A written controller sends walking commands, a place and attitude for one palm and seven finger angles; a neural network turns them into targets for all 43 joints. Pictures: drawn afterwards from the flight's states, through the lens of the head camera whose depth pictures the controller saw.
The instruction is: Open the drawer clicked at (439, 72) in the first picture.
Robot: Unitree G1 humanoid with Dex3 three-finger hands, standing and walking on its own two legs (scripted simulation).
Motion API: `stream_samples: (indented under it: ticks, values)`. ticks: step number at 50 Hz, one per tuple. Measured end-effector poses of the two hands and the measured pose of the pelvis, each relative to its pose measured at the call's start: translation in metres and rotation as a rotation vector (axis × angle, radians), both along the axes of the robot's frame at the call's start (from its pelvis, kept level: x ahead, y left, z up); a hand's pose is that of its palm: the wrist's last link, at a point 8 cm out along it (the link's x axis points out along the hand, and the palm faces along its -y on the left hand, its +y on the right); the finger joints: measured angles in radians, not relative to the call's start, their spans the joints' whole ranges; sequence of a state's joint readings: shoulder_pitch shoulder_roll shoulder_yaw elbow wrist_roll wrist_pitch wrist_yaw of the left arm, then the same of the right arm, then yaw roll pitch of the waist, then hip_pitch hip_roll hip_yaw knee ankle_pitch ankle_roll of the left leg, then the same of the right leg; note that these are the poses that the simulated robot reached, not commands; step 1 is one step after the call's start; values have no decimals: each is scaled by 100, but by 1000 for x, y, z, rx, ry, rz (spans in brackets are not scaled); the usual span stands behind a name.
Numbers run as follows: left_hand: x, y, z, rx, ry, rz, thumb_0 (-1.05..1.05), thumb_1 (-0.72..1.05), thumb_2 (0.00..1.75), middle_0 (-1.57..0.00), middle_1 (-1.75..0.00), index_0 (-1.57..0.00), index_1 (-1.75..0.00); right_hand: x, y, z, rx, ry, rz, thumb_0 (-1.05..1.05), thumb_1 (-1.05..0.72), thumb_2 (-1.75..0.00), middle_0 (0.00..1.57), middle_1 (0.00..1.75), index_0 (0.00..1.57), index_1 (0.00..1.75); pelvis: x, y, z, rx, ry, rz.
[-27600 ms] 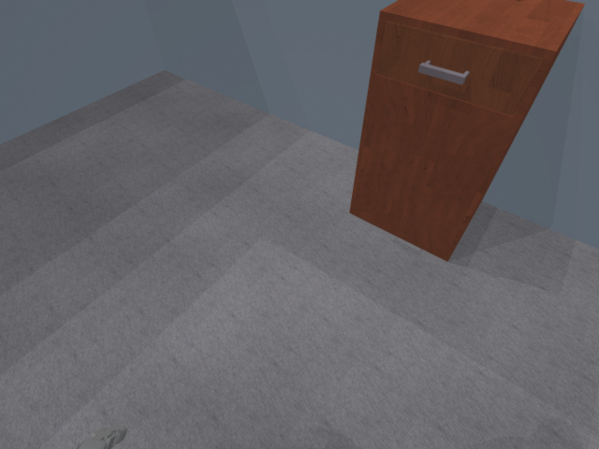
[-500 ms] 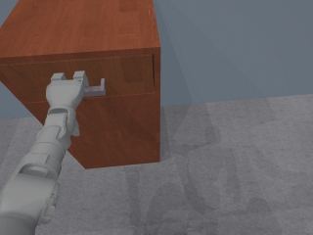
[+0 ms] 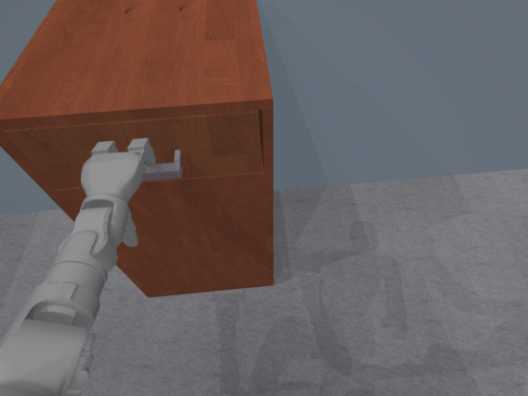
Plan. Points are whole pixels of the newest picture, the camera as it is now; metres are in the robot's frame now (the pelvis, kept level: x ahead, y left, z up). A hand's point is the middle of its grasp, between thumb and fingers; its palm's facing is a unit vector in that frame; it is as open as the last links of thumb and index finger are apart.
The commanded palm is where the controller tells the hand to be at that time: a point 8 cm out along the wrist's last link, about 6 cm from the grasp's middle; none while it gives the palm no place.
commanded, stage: lift the fingers back up to retry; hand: left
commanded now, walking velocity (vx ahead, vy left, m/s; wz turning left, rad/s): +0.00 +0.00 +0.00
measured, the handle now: (145, 165) +0.51 +0.24 +0.02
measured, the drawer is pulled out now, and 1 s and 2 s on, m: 0.00 0.00 0.00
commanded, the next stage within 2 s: re-aim the fingers above the handle in 0.44 s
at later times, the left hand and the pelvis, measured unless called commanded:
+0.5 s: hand (118, 190) +0.41 +0.24 +0.07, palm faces -0.08 -0.04 -1.00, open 13.9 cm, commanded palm +0.39 +0.24 +0.14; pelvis +0.02 -0.01 +0.01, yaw +1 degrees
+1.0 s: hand (137, 182) +0.42 +0.21 +0.08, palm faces -0.05 -0.03 -1.00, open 13.8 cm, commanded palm +0.40 +0.24 +0.14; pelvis +0.01 -0.01 +0.01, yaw +0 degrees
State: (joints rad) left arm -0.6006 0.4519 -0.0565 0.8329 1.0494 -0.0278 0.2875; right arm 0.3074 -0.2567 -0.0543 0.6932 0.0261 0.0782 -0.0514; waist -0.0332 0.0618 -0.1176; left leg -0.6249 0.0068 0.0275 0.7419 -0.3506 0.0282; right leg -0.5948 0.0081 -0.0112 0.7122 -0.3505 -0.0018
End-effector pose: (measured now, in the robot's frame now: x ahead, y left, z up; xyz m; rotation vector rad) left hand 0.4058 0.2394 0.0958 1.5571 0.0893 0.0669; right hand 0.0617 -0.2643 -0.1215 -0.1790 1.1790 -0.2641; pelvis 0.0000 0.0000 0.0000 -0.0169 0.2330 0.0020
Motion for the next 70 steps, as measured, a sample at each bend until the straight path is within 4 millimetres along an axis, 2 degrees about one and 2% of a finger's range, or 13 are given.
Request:
stream_samples:
  ticks: [8, 16, 22, 27, 34, 41, 49, 52, 57, 61, 64, 66, 70]
  values:
    - [8, 1, 26, -2, -71, 21, 0, -49, 30, -32, -121, -32, -120, 26, 2, 5, 16, -39, 6, 1, -90, -89, 20, 30, 20, 30, 13, 1, 6, 3, -18, -4]
    - [5, 6, 48, -5, -20, 80, 0, -49, 30, -32, -120, -32, -120, 58, 6, 12, 43, -96, 28, 1, -90, -89, 20, 30, 20, 30, 22, 0, 13, 8, -52, -3]
    - [-6, 6, 37, -23, 71, 51, 0, -49, 30, -32, -120, -32, -120, 79, 4, 21, 29, -135, 63, 1, -90, -89, 21, 30, 20, 30, 23, -4, 15, 12, -72, 5]
    - [-17, -3, 35, -28, 39, -29, 0, -49, 30, -32, -120, -32, -120, 86, 1, 22, 12, -150, 86, 1, -90, -89, 20, 30, 20, 30, 20, -7, 14, 11, -71, 15]
    - [-17, -5, 45, -1, -62, -10, 0, -49, 30, -32, -120, -32, -120, 77, 0, 13, 31, -126, 90, 1, -90, -90, 20, 30, 20, 30, 13, -11, 11, 13, -65, 21]
    - [-10, 2, 47, 27, 5, 83, 0, -49, 30, -32, -120, -32, -120, 52, -1, 8, 50, -86, 52, 1, -90, -89, 20, 30, 20, 30, 9, -14, 13, 17, -70, 14]
    - [-7, -26, 41, -20, 43, -51, 0, -49, 30, -32, -120, -32, -120, 27, -12, 9, 17, -55, 15, 1, -90, -89, 21, 30, 20, 30, 7, -15, 13, 19, -81, 7]
    - [-5, -29, 41, -28, 1, -77, 0, -49, 30, -32, -120, -32, -120, 21, -15, 10, 7, -52, 1, 1, -90, -89, 20, 30, 20, 30, 5, -15, 13, 20, -76, -3]
    - [-5, -9, 46, 10, -59, -1, 0, -49, 30, -32, -120, -32, -120, 14, -17, 8, 12, -46, -10, 1, -90, -90, 20, 30, 20, 30, 2, -15, 12, 20, -65, -13]
    - [-8, 14, 46, 45, -19, 98, 0, -49, 30, -32, -120, -32, -120, 13, -15, 7, 21, -37, -6, 1, -90, -90, 20, 30, 20, 30, 2, -15, 13, 19, -60, -8]
    - [-10, 20, 42, 39, 35, 116, 0, -49, 30, -32, -120, -32, -120, 15, -14, 8, 18, -36, 0, 1, -90, -90, 20, 30, 20, 30, 3, -13, 14, 16, -63, 3]
    - [-11, 14, 40, 22, 60, 82, 0, -49, 30, -32, -120, -32, -120, 18, -13, 10, 8, -39, 8, 1, -90, -89, 20, 30, 20, 30, 4, -12, 14, 14, -68, 10]
    - [-9, -14, 37, -18, 53, -54, 0, -49, 30, -32, -120, -32, -120, 27, -12, 14, -11, -59, 21, 1, -90, -89, 20, 30, 20, 30, 5, -8, 14, 12, -74, 17]
